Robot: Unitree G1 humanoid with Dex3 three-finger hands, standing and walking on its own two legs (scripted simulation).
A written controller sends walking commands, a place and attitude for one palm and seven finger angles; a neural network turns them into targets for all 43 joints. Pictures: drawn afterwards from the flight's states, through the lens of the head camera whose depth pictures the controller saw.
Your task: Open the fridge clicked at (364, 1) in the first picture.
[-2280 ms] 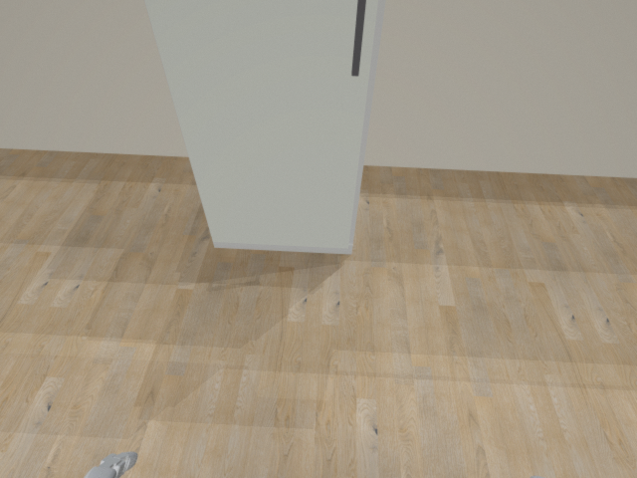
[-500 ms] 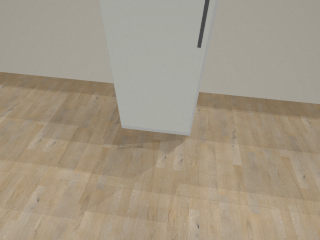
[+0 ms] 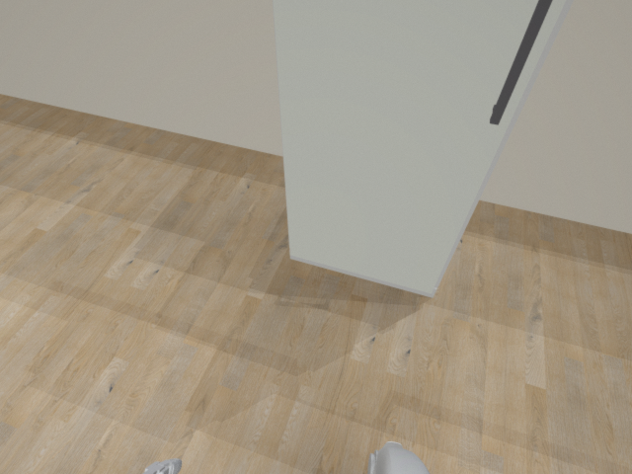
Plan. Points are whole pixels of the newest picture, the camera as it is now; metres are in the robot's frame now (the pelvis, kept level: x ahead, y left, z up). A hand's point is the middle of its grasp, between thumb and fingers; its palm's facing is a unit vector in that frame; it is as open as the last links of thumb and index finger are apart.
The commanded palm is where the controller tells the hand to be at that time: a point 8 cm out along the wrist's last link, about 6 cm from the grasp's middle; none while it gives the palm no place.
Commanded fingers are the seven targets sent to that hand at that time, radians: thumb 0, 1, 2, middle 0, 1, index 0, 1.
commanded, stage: turn to face it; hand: right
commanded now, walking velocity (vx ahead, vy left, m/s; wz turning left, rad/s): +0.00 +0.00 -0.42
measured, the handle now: out of the picture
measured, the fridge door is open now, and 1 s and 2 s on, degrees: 0 0 0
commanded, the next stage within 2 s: take the last steps up to it in 0.70 s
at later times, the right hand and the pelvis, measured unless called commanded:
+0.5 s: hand (513, 467) +0.18 -0.28 -0.17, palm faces +0.12 +0.98 -0.18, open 7.4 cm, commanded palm none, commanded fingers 0.00 -0.90 -0.90 0.20 0.30 0.20 0.30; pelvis +0.11 -0.09 +0.00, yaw -6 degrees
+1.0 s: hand out of the picture +0.10 -0.22 -0.17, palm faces +0.25 +0.94 -0.22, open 7.4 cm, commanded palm none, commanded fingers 0.00 -0.90 -0.90 0.20 0.30 0.20 0.30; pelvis +0.13 -0.04 +0.00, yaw -12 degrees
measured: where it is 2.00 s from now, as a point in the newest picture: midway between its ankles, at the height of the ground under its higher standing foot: (362, 432)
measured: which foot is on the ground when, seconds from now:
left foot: down 0.00-0.12, up 0.14-0.94, down 0.96-1.00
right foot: up 0.00-0.08, down 0.10-0.96, up 0.98-1.00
